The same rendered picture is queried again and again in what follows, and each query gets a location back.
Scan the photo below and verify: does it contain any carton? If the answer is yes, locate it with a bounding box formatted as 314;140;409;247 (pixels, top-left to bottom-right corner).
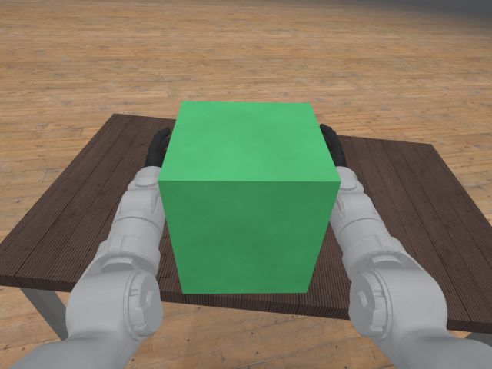
158;101;341;294

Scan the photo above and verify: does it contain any left robot upper arm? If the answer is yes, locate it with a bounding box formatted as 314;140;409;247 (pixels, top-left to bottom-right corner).
9;268;163;369

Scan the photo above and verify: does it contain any robot right forearm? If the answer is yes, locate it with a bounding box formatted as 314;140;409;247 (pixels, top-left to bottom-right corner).
329;166;447;309

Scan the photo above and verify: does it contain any right robot hand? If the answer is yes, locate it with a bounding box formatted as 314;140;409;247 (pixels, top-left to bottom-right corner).
320;124;347;168

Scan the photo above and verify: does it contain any left robot hand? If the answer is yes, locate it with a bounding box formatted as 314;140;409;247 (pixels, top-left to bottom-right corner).
144;128;171;168

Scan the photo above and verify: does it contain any right robot upper arm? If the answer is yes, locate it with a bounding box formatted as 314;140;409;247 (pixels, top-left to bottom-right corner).
348;268;492;369

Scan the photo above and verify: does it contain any robot left forearm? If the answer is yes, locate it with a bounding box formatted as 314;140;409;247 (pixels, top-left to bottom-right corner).
65;166;165;331

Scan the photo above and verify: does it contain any table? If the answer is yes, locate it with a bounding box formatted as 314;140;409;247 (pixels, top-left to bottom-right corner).
0;113;492;347

